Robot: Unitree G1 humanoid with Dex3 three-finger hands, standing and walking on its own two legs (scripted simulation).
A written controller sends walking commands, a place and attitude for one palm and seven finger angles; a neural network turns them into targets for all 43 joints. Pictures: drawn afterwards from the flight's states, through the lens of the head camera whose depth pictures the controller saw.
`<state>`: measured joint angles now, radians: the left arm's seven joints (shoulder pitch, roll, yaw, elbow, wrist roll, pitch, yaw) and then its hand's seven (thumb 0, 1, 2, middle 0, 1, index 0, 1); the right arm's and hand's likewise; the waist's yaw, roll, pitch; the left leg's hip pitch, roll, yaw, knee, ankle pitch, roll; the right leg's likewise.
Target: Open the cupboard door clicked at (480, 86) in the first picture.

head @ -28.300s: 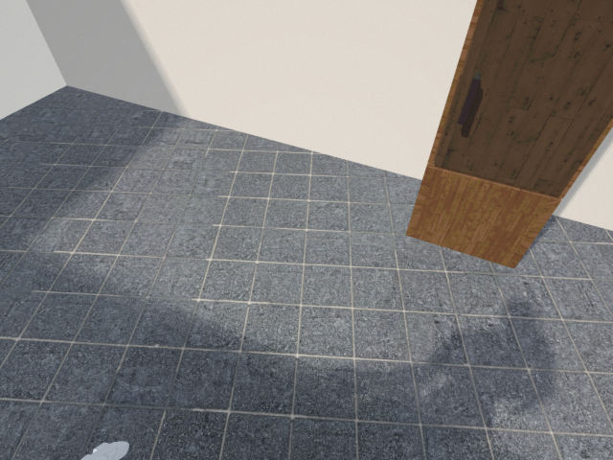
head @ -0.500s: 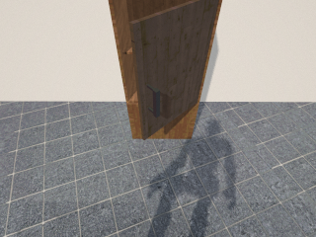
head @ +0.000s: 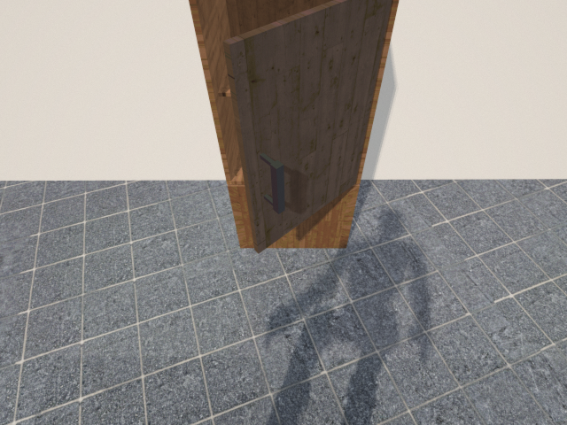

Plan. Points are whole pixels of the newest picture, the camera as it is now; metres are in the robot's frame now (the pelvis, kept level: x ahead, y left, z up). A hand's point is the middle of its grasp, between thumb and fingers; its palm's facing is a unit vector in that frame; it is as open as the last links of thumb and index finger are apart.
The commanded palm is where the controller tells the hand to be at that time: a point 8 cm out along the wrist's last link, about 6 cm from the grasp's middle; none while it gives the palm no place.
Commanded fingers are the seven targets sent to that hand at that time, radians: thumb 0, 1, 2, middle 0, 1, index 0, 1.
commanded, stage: look to check the result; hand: left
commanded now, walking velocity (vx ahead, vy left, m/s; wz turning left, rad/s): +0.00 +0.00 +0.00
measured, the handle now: (272, 184) +0.61 +0.07 -0.08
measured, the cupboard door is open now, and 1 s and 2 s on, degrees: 42 42 42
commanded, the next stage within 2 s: walk to a spot facing it in 0.12 s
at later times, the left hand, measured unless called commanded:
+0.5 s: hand out of the picture +0.07 +0.20 -0.17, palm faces -0.06 -0.96 -0.27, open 7.4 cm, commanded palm none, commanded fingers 0.00 0.90 0.90 -0.20 -0.30 -0.20 -0.30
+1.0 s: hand out of the picture +0.09 +0.14 -0.17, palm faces -0.26 -0.92 -0.29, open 7.4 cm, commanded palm none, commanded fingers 0.00 0.90 0.90 -0.20 -0.30 -0.20 -0.30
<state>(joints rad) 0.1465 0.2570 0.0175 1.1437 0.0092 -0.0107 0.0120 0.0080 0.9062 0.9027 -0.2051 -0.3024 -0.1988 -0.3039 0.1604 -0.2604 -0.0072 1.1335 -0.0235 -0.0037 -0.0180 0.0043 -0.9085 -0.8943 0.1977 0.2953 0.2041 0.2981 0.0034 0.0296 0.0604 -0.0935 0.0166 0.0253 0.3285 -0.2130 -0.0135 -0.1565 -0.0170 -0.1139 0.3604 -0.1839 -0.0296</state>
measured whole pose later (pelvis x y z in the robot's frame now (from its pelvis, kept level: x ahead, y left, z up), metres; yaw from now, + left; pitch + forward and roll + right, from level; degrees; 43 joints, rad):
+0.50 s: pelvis +0.00 -0.01 -0.01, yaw -5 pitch -1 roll +0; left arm 0.16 0.23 0.04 1.09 0.01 0.04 0.01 0.01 0.91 0.90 -0.20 -0.30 -0.20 -0.30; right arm 0.17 -0.23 -0.02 1.07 -0.02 0.02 -0.04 0.00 -0.91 -0.89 0.20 0.30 0.20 0.30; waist 0.01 0.01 0.07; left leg -0.13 0.07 0.10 0.45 -0.30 -0.03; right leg -0.23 0.03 -0.04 0.46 -0.22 -0.05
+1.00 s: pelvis -0.01 -0.04 -0.01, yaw -19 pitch +1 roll +3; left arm 0.23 0.20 0.07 0.96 0.02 0.04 0.01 0.01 0.91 0.90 -0.21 -0.30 -0.20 -0.30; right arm 0.11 -0.23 -0.07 0.94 -0.01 0.05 -0.03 0.01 -0.91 -0.89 0.20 0.30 0.20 0.30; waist 0.02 -0.01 0.11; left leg -0.47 0.05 0.02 1.05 -0.41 -0.06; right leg -0.28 0.06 0.08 0.51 -0.24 -0.07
